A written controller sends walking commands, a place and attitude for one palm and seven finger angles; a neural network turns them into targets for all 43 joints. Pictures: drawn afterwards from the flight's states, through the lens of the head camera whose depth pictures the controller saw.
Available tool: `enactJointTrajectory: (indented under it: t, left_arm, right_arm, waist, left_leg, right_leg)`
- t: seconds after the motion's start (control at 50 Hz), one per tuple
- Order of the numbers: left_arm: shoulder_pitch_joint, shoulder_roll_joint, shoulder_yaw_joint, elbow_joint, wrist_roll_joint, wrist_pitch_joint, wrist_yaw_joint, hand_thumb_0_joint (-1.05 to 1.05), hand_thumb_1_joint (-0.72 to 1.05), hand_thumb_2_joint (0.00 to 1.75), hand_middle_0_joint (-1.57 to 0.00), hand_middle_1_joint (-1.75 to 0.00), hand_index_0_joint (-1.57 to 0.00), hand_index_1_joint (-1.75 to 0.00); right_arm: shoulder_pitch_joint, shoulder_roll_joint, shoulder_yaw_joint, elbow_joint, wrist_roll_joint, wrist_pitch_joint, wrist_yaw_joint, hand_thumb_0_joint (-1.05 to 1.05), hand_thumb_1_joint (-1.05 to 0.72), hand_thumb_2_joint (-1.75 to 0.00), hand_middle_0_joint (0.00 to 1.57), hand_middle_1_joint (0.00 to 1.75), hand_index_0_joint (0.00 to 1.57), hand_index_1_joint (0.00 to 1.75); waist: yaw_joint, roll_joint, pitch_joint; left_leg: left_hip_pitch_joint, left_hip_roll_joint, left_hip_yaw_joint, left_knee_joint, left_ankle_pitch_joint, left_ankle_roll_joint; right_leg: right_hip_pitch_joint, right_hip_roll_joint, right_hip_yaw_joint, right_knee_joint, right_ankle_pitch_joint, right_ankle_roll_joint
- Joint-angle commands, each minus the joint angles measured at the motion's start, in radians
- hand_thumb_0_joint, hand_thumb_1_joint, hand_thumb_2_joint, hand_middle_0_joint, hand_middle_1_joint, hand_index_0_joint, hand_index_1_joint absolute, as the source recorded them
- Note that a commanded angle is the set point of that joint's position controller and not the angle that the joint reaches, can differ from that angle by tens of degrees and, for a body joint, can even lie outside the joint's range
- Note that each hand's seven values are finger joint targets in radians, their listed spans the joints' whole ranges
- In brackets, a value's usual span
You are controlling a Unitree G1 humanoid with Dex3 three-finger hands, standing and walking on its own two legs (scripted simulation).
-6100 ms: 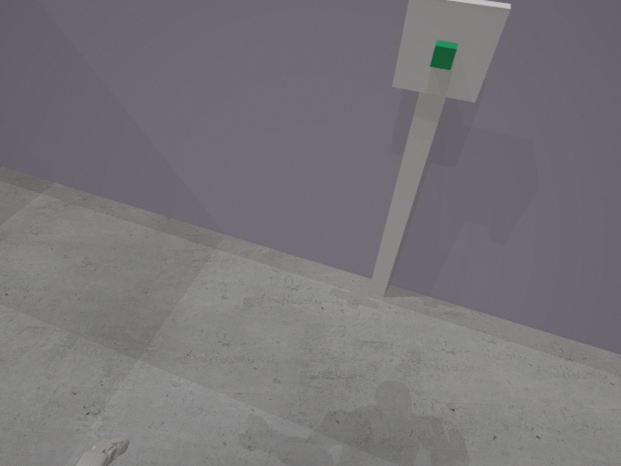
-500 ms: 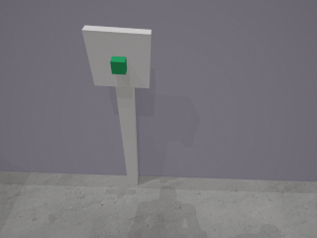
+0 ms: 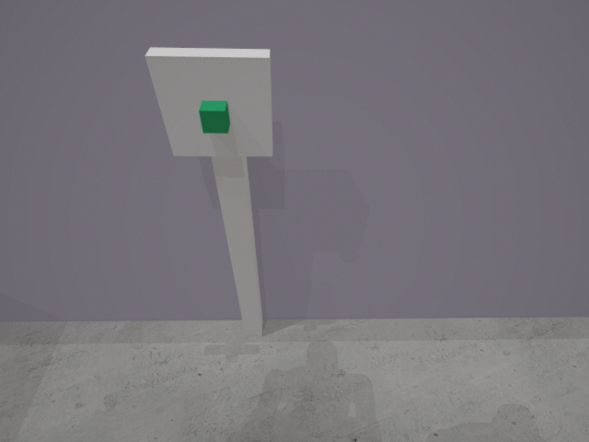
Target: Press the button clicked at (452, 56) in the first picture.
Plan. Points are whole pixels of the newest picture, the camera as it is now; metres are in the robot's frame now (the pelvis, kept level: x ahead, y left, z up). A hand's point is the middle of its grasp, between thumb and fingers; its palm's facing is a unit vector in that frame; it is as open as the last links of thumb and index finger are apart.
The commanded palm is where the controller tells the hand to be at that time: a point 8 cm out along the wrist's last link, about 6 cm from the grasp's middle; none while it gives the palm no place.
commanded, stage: come to a stop and stand still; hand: left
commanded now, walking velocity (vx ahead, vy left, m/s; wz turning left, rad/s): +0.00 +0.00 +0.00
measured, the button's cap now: (215, 116) +0.56 +0.16 +0.16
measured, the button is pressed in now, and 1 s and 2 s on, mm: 0 0 0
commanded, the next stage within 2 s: look again from close up in 0.40 s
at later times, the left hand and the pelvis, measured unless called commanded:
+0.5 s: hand out of the picture -0.05 +0.13 -0.18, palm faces +0.04 -0.99 -0.15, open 7.3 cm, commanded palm none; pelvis -0.01 -0.02 +0.00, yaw +0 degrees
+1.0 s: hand out of the picture +0.05 +0.21 -0.16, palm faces +0.04 -0.95 -0.30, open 7.3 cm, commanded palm none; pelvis -0.03 -0.02 -0.01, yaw +2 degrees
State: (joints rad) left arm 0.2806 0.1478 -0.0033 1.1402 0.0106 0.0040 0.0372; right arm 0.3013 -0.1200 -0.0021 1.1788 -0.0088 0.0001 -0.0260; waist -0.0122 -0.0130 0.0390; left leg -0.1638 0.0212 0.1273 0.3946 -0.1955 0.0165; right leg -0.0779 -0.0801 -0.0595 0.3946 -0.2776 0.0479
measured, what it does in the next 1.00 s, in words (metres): stands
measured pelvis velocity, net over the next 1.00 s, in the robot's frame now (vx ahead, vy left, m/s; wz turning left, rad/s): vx -0.03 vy -0.02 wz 0.04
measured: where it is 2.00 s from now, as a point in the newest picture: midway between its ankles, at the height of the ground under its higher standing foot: outside the picture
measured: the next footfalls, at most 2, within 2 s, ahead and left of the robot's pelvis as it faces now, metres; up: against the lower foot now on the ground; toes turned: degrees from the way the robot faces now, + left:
left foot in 1.90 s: +0.18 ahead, +0.06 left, +0.00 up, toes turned +9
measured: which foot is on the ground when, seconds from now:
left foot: down 0.00-1.00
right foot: down 0.00-1.00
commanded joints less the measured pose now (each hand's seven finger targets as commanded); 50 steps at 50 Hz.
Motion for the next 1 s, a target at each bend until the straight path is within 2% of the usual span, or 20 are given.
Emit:
enactJointTrajectory:
  t: [0.0, 0.2, 0.3, 0.46, 0.48, 0.5, 0.52, 0.54, 0.56, 0.58, 0.62, 0.66, 0.78, 0.86, 0.98]
  left_arm:
    - [0.095, 0.077, 0.014, -0.005, 0.001, -0.009, 0.006, 0.0, 0.9, 0.9, -0.2, -0.3, -0.2, -0.3]
    - [0.134, 0.055, 0.01, 0.007, 0.003, -0.018, 0.007, 0.0, 0.9, 0.9, -0.2, -0.3, -0.2, -0.3]
    - [0.14, 0.055, 0.011, 0.01, 0.005, -0.02, 0.007, 0.0, 0.9, 0.9, -0.2, -0.3, -0.2, -0.3]
    - [0.139, 0.061, 0.014, 0.007, 0.004, -0.024, 0.006, 0.0, 0.9, 0.9, -0.2, -0.3, -0.2, -0.3]
    - [0.048, 0.27, 0.018, -0.114, 0.028, -0.03, -0.002, 0.0, 0.9, 0.9, -0.2, -0.3, -0.2, -0.3]
    - [0.057, 0.179, 0.044, -0.127, 0.016, -0.03, 0.005, 0.0, 0.9, 0.9, -0.2, -0.3, -0.2, -0.3]
    - [0.072, 0.155, 0.041, -0.112, 0.019, -0.034, 0.007, 0.0, 0.9, 0.9, -0.2, -0.3, -0.2, -0.3]
    - [0.087, 0.142, 0.031, -0.121, 0.011, -0.031, 0.006, 0.0, 0.9, 0.9, -0.2, -0.3, -0.2, -0.3]
    - [0.092, 0.136, 0.035, -0.128, 0.011, -0.025, 0.005, 0.0, 0.9, 0.9, -0.2, -0.3, -0.2, -0.3]
    - [0.075, 0.146, 0.039, -0.141, 0.013, -0.021, 0.004, 0.0, 0.9, 0.9, -0.2, -0.3, -0.2, -0.3]
    - [0.049, 0.172, 0.046, -0.159, 0.012, -0.023, 0.004, 0.0, 0.9, 0.9, -0.2, -0.3, -0.2, -0.3]
    - [0.037, 0.191, 0.051, -0.174, 0.011, -0.024, 0.003, 0.0, 0.9, 0.9, -0.2, -0.3, -0.2, -0.3]
    - [-0.015, 0.253, 0.058, -0.2, 0.008, -0.029, -0.004, 0.0, 0.9, 0.9, -0.2, -0.3, -0.2, -0.3]
    - [-0.062, 0.284, 0.06, -0.208, 0.007, -0.026, -0.011, 0.0, 0.9, 0.9, -0.2, -0.3, -0.2, -0.3]
    - [-0.103, 0.315, 0.056, -0.208, 0.009, -0.027, -0.019, 0.0, 0.9, 0.9, -0.2, -0.3, -0.2, -0.3]
  right_arm:
    - [0.05, -0.108, -0.023, -0.025, 0.003, -0.015, -0.005, 0.0, -0.9, -0.9, 0.2, 0.3, 0.2, 0.3]
    - [0.05, -0.098, -0.028, -0.032, 0.003, -0.013, -0.007, 0.0, -0.9, -0.9, 0.2, 0.3, 0.2, 0.3]
    - [0.05, -0.098, -0.029, -0.034, 0.004, -0.011, -0.007, 0.0, -0.9, -0.9, 0.2, 0.3, 0.2, 0.3]
    - [0.046, -0.105, -0.029, -0.038, 0.002, -0.014, -0.007, 0.0, -0.9, -0.9, 0.2, 0.3, 0.2, 0.3]
    - [0.001, -0.263, -0.049, -0.185, -0.01, -0.013, 0.007, 0.0, -0.9, -0.9, 0.2, 0.3, 0.2, 0.3]
    - [-0.017, -0.224, -0.061, -0.194, -0.018, -0.032, -0.004, 0.0, -0.9, -0.9, 0.2, 0.3, 0.2, 0.3]
    - [-0.009, -0.191, -0.06, -0.177, -0.017, -0.037, -0.011, 0.0, -0.9, -0.9, 0.2, 0.3, 0.2, 0.3]
    - [0.016, -0.171, -0.051, -0.183, -0.015, -0.032, -0.011, 0.0, -0.9, -0.9, 0.2, 0.3, 0.2, 0.3]
    - [0.021, -0.149, -0.051, -0.19, -0.014, -0.023, -0.009, 0.0, -0.9, -0.9, 0.2, 0.3, 0.2, 0.3]
    - [0.024, -0.153, -0.05, -0.199, -0.017, -0.019, -0.005, 0.0, -0.9, -0.9, 0.2, 0.3, 0.2, 0.3]
    - [0.005, -0.174, -0.054, -0.207, -0.015, -0.02, -0.003, 0.0, -0.9, -0.9, 0.2, 0.3, 0.2, 0.3]
    - [-0.012, -0.199, -0.058, -0.215, -0.012, -0.024, -0.002, 0.0, -0.9, -0.9, 0.2, 0.3, 0.2, 0.3]
    - [-0.066, -0.263, -0.063, -0.231, -0.011, -0.027, 0.005, 0.0, -0.9, -0.9, 0.2, 0.3, 0.2, 0.3]
    - [-0.111, -0.299, -0.062, -0.237, -0.013, -0.025, 0.01, 0.0, -0.9, -0.9, 0.2, 0.3, 0.2, 0.3]
    - [-0.149, -0.334, -0.06, -0.238, -0.013, -0.024, 0.019, 0.0, -0.9, -0.9, 0.2, 0.3, 0.2, 0.3]
  waist:
    - [0.015, 0.009, 0.068]
    - [0.009, 0.021, 0.057]
    - [0.007, 0.014, 0.082]
    - [0.011, 0.012, 0.074]
    - [-0.03, -0.006, 0.161]
    - [0.005, 0.027, -0.006]
    - [0.0, 0.034, -0.074]
    - [0.001, 0.007, -0.092]
    - [0.0, -0.006, -0.083]
    - [-0.005, -0.03, -0.065]
    - [0.0, -0.03, -0.019]
    - [0.007, 0.022, -0.001]
    - [0.015, 0.024, -0.01]
    - [0.015, 0.039, 0.01]
    - [0.011, 0.034, -0.015]
  left_leg:
    - [-0.008, 0.1, -0.117, -0.098, 0.055, 0.0]
    - [0.011, 0.096, -0.111, -0.076, 0.036, -0.002]
    - [-0.005, 0.096, -0.109, -0.072, 0.021, -0.006]
    - [-0.007, 0.098, -0.111, -0.065, 0.043, -0.006]
    - [-0.079, 0.064, -0.138, 0.005, 0.092, -0.012]
    - [-0.054, 0.1, -0.139, 0.057, 0.095, 0.009]
    - [-0.037, 0.101, -0.136, 0.077, 0.14, 0.011]
    - [-0.047, 0.089, -0.131, 0.099, 0.114, 0.01]
    - [-0.07, 0.076, -0.114, 0.108, 0.062, 0.005]
    - [-0.091, 0.069, -0.11, 0.11, 0.028, 0.003]
    - [-0.112, 0.07, -0.111, 0.104, 0.048, 0.007]
    - [-0.112, 0.081, -0.126, 0.088, 0.092, 0.015]
    - [-0.108, 0.092, -0.146, 0.071, 0.127, 0.023]
    - [-0.112, 0.093, -0.159, 0.029, 0.05, 0.022]
    - [-0.087, 0.097, -0.169, -0.007, 0.009, 0.017]
  right_leg:
    - [-0.1, -0.044, 0.04, -0.084, 0.081, -0.041]
    - [-0.138, -0.04, 0.057, -0.099, 0.073, -0.05]
    - [-0.155, -0.038, 0.059, -0.106, 0.053, -0.051]
    - [-0.154, -0.038, 0.06, -0.103, 0.059, -0.055]
    - [-0.215, -0.022, 0.024, -0.038, 0.103, -0.081]
    - [-0.184, -0.043, 0.055, 0.025, 0.08, -0.08]
    - [-0.154, -0.045, 0.06, 0.023, 0.142, -0.087]
    - [-0.13, -0.051, 0.063, 0.006, 0.139, -0.089]
    - [-0.14, -0.059, 0.075, -0.007, 0.084, -0.091]
    - [-0.151, -0.062, 0.075, -0.01, 0.038, -0.094]
    - [-0.169, -0.057, 0.072, -0.002, 0.046, -0.098]
    - [-0.167, -0.044, 0.058, 0.022, 0.087, -0.096]
    - [-0.137, -0.04, 0.044, 0.03, 0.126, -0.089]
    - [-0.152, -0.039, 0.048, 0.001, 0.043, -0.084]
    - [-0.147, -0.044, 0.057, -0.03, 0.008, -0.081]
